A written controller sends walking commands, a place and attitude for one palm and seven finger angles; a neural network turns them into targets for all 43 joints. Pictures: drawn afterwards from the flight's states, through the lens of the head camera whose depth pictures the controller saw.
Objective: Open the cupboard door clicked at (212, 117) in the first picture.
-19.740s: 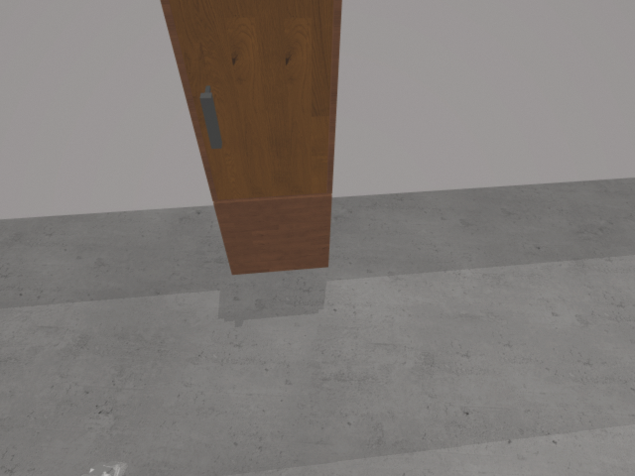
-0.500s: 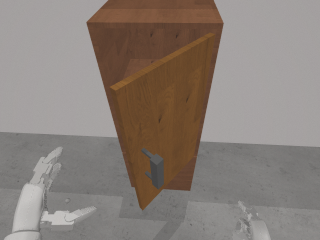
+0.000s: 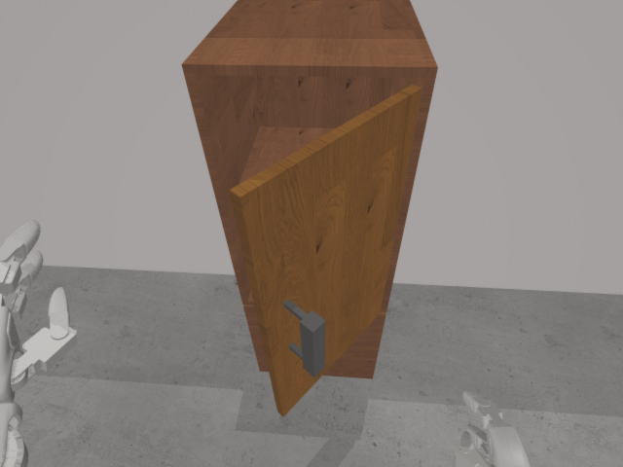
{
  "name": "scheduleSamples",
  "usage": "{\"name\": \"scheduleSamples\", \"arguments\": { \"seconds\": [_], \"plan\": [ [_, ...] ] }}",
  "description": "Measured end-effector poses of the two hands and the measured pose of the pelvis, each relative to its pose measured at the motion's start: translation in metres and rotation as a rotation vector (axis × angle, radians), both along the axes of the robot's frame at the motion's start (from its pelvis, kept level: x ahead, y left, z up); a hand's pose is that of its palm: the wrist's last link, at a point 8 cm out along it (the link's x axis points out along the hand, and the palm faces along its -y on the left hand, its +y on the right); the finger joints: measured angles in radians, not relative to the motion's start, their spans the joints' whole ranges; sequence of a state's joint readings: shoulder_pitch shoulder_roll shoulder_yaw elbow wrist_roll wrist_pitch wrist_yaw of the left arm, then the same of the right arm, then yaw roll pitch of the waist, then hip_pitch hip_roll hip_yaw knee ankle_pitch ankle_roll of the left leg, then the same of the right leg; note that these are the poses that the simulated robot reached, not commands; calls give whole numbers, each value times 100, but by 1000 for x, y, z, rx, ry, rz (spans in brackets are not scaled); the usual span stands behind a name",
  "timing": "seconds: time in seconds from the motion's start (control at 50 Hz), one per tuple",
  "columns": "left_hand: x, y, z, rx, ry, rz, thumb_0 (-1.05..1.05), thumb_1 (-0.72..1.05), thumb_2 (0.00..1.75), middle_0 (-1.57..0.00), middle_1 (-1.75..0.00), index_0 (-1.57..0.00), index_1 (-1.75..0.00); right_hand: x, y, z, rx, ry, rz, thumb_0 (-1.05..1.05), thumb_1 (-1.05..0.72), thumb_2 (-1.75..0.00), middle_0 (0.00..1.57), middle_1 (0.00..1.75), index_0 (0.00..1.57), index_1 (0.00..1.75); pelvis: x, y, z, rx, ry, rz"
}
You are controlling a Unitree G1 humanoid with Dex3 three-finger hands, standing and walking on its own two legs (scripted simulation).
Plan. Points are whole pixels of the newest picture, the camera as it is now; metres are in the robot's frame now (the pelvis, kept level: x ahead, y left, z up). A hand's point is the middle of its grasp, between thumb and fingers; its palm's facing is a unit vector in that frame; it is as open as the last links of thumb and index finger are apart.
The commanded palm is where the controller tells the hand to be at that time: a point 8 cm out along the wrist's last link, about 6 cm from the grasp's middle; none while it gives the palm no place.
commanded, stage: draw the hand back to the body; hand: left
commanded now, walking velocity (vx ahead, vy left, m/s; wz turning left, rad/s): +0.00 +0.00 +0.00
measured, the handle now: (302, 337) +0.32 +0.06 -0.05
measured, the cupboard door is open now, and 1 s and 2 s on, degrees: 52 52 52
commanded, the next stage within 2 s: step back with the hand held close in 0.26 s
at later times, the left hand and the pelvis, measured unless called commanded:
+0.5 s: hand (80, 330) +0.19 +0.25 +0.16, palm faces +0.45 -0.79 -0.43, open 7.4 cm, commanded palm +0.14 +0.28 +0.17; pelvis -0.01 -0.01 +0.00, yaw -1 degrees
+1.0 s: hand (50, 376) +0.15 +0.26 +0.15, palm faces +0.35 -0.79 -0.51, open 7.4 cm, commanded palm +0.09 +0.30 +0.17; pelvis -0.06 +0.01 -0.01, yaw -1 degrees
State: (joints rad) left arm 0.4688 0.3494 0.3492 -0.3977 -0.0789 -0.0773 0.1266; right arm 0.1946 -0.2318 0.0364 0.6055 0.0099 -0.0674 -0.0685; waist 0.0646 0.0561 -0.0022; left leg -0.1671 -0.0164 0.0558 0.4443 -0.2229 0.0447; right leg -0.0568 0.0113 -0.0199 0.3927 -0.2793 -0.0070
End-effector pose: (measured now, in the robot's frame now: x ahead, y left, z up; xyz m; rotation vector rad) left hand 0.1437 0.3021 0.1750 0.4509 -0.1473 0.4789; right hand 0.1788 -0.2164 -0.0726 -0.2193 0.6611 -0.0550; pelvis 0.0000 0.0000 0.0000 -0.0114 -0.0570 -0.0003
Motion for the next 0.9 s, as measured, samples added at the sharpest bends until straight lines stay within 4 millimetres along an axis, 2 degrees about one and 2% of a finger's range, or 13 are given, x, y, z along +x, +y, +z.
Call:
{"name": "scheduleSamples", "arguments": {
  "seconds": [0.16,0.42,0.5,0.56,0.72,0.9],
  "plan": [
    [-2,-11,-12,-37,41,-24,1,87,89,-20,-30,-21,-30,-8,-8,-1,-12,17,-15,1,-90,-90,20,30,20,30,-3,-5,1,0,-9,-2],
    [-4,-18,-2,-4,14,-21,1,89,90,-21,-30,-21,-30,-11,-16,-4,0,18,-19,1,-90,-90,20,30,20,30,-4,-13,2,1,-14,-3],
    [2,-16,6,54,2,-34,1,89,90,-21,-30,-21,-30,-11,-22,-3,-5,26,-43,1,-90,-90,20,30,20,30,-6,-14,2,-8,17,-12],
    [8,-18,4,74,26,-60,1,89,90,-21,-30,-21,-30,-14,-28,-2,-11,35,-76,1,-90,-90,20,30,20,30,-8,-12,2,-6,38,-22],
    [11,-22,-1,112,86,-148,1,89,90,-21,-30,-22,-30,-37,-40,-2,-38,83,-159,1,-90,-90,20,30,20,30,-20,-7,1,-1,65,-40],
    [-13,-11,1,133,38,-163,1,89,90,-21,-30,-22,-30,-72,-35,0,-65,102,-178,1,-90,-90,20,30,20,30,-45,2,-2,-12,64,-37]
  ]
}}
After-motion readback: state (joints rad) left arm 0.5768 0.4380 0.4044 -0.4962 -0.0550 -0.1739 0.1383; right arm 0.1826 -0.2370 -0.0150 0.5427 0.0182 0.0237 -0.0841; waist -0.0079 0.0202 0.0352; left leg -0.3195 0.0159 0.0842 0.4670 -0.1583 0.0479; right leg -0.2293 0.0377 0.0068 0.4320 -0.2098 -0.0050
